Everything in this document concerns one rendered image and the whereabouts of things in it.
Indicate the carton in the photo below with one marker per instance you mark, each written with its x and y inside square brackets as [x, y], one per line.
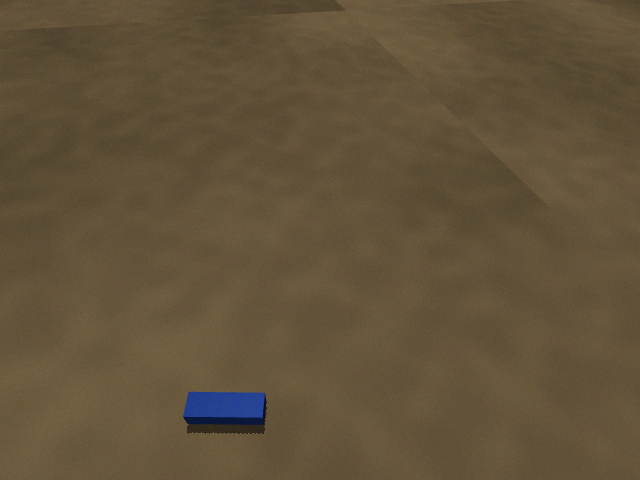
[232, 408]

